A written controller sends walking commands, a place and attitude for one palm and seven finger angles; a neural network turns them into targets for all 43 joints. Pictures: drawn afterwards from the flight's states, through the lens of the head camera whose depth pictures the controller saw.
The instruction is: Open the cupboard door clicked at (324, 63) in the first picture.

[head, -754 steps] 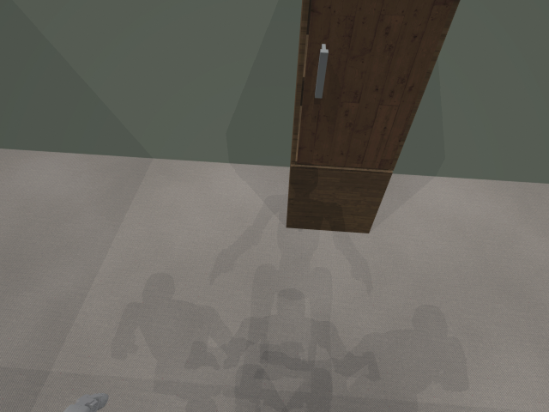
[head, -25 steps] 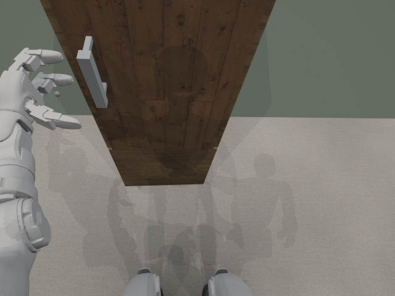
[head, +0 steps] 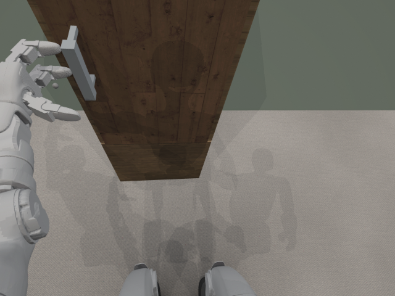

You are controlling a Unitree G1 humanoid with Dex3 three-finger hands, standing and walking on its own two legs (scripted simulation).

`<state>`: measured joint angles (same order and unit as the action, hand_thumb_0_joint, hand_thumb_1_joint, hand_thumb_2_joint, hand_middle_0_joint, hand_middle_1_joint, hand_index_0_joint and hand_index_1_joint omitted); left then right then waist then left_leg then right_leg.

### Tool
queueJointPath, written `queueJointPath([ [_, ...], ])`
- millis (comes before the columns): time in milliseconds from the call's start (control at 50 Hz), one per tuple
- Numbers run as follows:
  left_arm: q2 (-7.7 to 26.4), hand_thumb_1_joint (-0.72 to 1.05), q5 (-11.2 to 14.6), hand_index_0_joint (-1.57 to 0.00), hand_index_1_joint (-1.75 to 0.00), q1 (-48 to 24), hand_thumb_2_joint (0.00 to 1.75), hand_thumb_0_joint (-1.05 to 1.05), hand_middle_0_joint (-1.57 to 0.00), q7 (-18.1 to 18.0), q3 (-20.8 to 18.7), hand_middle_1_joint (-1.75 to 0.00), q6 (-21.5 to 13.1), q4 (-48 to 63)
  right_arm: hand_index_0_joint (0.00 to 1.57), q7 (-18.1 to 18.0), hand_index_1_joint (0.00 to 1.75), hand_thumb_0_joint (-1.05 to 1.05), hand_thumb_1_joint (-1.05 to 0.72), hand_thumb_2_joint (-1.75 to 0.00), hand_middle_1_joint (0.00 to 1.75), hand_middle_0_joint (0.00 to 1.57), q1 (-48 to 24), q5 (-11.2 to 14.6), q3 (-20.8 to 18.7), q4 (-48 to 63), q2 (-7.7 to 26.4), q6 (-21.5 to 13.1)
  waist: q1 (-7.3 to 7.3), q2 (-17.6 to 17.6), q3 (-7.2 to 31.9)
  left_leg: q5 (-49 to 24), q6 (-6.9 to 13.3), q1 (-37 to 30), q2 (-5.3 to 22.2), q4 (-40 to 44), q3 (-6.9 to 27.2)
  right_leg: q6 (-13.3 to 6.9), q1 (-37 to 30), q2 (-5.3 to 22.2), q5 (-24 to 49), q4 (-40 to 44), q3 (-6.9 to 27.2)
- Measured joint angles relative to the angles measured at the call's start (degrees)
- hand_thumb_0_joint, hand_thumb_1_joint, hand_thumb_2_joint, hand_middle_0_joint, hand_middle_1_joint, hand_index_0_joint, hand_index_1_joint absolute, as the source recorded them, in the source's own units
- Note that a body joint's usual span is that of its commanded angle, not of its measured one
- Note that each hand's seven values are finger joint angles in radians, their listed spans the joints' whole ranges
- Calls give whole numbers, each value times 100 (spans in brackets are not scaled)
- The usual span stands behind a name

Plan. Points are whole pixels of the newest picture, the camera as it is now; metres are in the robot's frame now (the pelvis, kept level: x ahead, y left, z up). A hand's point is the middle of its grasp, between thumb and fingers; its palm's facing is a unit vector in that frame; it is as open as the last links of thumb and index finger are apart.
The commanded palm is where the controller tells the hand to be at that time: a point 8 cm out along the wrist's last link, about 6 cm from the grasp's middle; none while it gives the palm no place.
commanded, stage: slide the fingers in behind the handle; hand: left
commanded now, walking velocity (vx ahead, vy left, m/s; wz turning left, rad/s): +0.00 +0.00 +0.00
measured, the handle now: (82, 65) +0.54 +0.19 +0.09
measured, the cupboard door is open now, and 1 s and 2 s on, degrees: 0 0 0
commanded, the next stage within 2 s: close the thumb around the handle in 1.36 s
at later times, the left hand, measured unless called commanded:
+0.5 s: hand (74, 86) +0.50 +0.20 +0.08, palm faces +0.00 -1.00 +0.01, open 13.9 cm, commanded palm +0.48 +0.24 +0.09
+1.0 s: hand (95, 87) +0.50 +0.16 +0.08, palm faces +0.01 -1.00 +0.00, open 13.9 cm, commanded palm +0.47 +0.21 +0.09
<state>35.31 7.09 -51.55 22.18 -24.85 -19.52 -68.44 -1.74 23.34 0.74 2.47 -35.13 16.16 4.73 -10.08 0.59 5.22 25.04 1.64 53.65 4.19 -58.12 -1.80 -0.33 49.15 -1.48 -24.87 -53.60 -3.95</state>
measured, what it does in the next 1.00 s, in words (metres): stands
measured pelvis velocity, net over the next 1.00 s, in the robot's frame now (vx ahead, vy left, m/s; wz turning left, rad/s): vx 0.00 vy -0.01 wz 0.01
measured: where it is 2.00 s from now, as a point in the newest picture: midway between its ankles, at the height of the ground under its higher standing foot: outside the picture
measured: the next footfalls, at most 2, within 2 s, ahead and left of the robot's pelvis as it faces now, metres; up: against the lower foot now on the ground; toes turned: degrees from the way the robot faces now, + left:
none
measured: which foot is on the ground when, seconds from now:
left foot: down 0.00-1.00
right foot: down 0.00-1.00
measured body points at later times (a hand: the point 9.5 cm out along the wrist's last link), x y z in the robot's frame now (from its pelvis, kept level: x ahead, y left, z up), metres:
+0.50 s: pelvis +0.01 +0.00 +0.00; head +0.12 +0.02 +0.44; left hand +0.49 +0.25 +0.08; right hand +0.03 -0.27 -0.11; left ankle +0.02 +0.10 -0.67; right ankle +0.00 -0.12 -0.67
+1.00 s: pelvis +0.00 -0.01 +0.00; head +0.11 +0.01 +0.44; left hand +0.49 +0.22 +0.08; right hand +0.02 -0.27 -0.11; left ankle +0.02 +0.10 -0.67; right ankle +0.00 -0.12 -0.67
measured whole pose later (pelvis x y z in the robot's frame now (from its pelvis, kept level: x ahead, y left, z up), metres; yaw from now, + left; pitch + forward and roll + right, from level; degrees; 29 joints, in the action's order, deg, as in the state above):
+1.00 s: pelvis +0.00 -0.01 +0.00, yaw +0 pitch +19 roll -2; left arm 24.0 5.6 -49.1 11.2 -19.6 -22.5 -65.7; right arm 0.4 22.3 0.2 1.4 -35.5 14.5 3.9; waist -9.0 1.3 6.1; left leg 25.0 1.0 50.7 3.7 -56.8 -2.3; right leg -0.8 47.2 -1.1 -25.8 -54.1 -3.4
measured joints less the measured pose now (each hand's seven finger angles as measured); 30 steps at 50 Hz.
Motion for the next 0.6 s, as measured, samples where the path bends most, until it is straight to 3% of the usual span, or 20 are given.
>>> queueJointPath([
  [600, -740, -50, -37, -31, -122, 214, 30, -1, -30, -619, 375, -120, -164, 276, 20, 144, 30, 0, -91, -90, 30, 20, -181, -26, -72, -4, -131, -69, 147, 31, 93, 37, -32, -180, -45, 63, -6, -22, -145, 35, -91, -22, 15],
])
